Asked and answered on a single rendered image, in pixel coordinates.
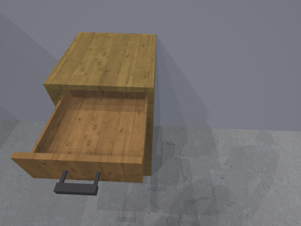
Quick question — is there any handle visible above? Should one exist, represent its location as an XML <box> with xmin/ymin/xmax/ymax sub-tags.
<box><xmin>53</xmin><ymin>170</ymin><xmax>100</xmax><ymax>196</ymax></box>

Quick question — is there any drawer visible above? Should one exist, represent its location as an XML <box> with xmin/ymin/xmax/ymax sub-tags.
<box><xmin>10</xmin><ymin>89</ymin><xmax>149</xmax><ymax>183</ymax></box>

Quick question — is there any cabinet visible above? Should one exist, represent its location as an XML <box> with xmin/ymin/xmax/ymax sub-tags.
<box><xmin>43</xmin><ymin>32</ymin><xmax>156</xmax><ymax>176</ymax></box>

